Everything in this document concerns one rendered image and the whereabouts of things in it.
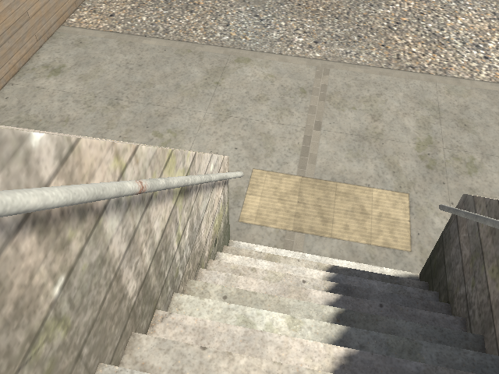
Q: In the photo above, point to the stairs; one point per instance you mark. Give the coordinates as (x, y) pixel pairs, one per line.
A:
(263, 310)

